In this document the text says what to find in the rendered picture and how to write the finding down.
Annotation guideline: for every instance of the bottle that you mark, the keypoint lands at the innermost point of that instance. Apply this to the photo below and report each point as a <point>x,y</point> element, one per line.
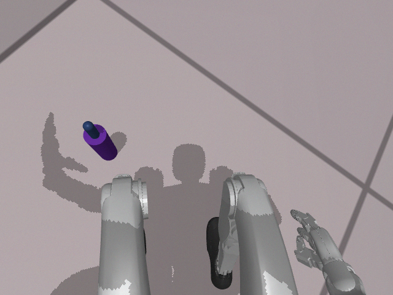
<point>96,136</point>

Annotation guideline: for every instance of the right robot arm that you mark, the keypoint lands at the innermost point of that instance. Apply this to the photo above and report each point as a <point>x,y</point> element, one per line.
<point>341,279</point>

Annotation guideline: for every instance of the right robot foot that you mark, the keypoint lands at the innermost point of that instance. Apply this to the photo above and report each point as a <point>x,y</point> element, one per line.
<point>212,241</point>

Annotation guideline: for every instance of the right robot hand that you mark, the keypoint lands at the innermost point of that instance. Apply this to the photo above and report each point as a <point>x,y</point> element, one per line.
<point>319,239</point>

